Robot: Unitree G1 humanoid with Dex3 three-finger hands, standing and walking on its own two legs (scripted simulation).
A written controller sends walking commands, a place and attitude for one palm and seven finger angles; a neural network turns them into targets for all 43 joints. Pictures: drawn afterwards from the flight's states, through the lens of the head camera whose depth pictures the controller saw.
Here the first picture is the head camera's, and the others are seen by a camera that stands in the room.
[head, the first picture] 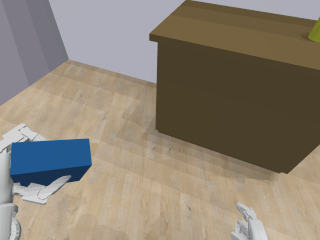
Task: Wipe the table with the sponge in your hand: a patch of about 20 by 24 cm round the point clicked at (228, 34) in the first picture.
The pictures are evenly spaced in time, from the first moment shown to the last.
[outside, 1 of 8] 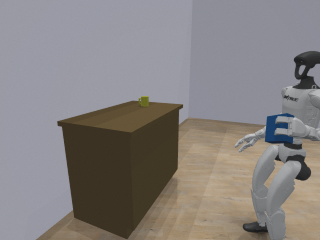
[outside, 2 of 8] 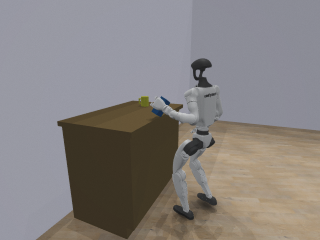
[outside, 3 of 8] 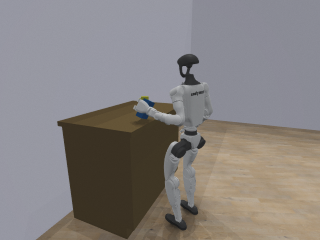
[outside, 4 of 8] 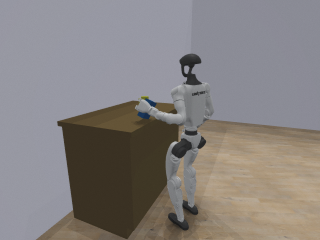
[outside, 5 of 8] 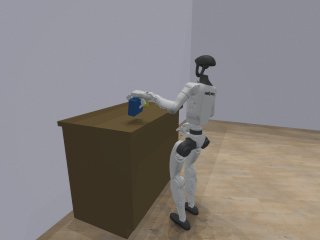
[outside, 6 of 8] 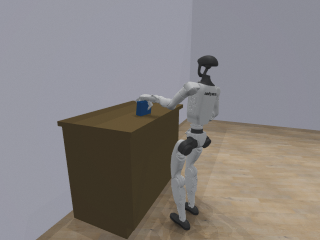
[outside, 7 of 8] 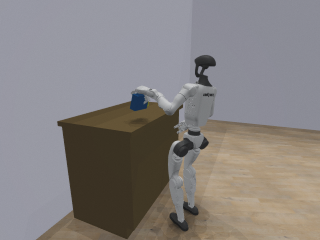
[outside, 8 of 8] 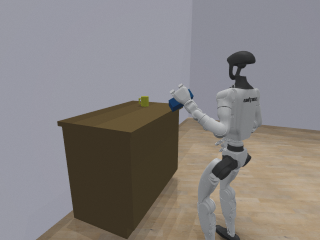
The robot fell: no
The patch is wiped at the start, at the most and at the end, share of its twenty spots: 0.00 1.00 1.00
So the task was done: yes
